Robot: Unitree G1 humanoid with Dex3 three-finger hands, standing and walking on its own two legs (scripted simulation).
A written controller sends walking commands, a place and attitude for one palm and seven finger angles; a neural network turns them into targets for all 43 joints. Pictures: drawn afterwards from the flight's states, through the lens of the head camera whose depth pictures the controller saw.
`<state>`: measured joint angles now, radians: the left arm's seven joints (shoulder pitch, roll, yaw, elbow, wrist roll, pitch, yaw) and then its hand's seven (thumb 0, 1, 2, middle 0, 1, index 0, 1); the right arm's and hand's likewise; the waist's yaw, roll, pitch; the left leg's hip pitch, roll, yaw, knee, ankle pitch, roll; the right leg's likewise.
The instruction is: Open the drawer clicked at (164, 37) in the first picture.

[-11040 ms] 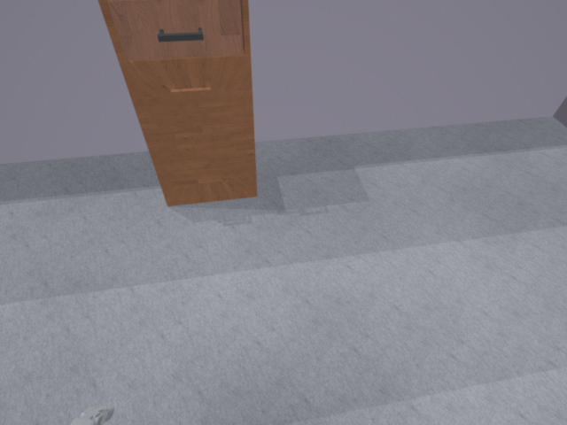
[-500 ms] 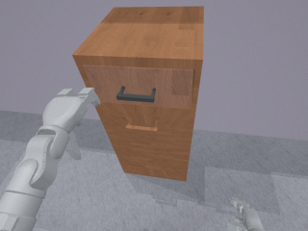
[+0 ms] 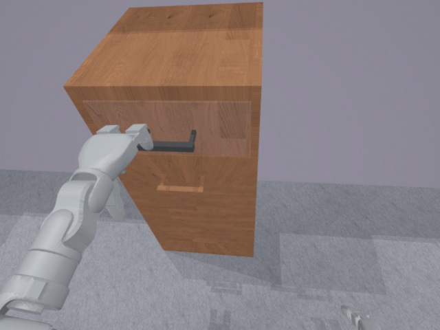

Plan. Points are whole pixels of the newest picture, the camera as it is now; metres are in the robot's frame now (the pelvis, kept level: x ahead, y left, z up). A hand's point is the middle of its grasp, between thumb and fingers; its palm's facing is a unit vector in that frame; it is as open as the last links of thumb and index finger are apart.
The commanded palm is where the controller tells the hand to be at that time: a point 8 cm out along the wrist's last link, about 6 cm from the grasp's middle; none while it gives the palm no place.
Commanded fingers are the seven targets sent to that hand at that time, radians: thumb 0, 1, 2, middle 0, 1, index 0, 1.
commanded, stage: move the hooked fingers above the handle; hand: left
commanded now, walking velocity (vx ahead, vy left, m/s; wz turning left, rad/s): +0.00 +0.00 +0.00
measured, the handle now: (167, 140) +0.52 +0.18 +0.03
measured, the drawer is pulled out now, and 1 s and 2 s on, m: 0.00 0.00 0.00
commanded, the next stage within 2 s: none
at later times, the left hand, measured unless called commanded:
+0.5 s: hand (156, 160) +0.40 +0.17 +0.08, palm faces -0.07 -0.06 -1.00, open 13.9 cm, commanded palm +0.39 +0.19 +0.16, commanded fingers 0.00 -0.50 0.30 -0.30 -1.20 -0.30 -1.20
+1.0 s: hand (185, 140) +0.47 +0.12 +0.08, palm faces -0.03 -0.08 -1.00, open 13.9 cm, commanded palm +0.45 +0.18 +0.14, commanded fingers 0.00 -0.50 0.30 -0.30 -1.20 -0.30 -1.20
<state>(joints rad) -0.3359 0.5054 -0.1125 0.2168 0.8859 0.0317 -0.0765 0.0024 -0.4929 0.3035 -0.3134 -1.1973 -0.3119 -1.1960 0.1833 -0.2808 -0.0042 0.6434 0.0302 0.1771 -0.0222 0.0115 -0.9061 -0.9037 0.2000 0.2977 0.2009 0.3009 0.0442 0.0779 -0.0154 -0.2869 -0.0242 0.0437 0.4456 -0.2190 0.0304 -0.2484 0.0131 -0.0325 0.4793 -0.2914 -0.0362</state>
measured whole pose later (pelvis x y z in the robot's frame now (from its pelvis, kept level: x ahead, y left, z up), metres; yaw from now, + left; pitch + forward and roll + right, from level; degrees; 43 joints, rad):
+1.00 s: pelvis +0.01 -0.01 -0.01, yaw -1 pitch +10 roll +1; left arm -0.76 0.38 -0.18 0.74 0.98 -0.08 0.10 0.00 -0.49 0.30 -0.32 -1.20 -0.32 -1.20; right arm 0.27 -0.26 -0.04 0.69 0.03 0.17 -0.04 0.01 -0.91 -0.90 0.20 0.30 0.20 0.30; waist -0.06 0.04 -0.08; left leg -0.48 -0.01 0.05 0.59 -0.28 0.02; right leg -0.44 0.02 -0.02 0.62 -0.35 -0.05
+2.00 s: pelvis -0.01 -0.01 -0.01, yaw -4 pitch +8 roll +1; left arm -0.86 0.42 -0.14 0.95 1.00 0.11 0.11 0.01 -0.49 0.30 -0.38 -1.23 -0.35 -1.25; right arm 0.22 -0.22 0.05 0.66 0.08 0.19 -0.12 0.01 -0.90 -0.90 0.20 0.30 0.20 0.30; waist -0.09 0.05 -0.08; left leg -0.42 0.01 0.10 0.52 -0.24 0.02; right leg -0.41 0.04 0.03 0.57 -0.30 -0.04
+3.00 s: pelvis -0.01 +0.01 -0.02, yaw +1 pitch +10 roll -1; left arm -0.76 0.44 -0.23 0.73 0.97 -0.17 0.14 0.00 -0.49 0.30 -0.32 -1.20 -0.32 -1.20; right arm 0.32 -0.30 -0.08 0.70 0.03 0.12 -0.06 0.01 -0.91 -0.90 0.20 0.30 0.20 0.30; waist -0.04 0.02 -0.07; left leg -0.53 -0.02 0.03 0.64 -0.28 0.04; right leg -0.47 0.01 -0.05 0.63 -0.34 -0.03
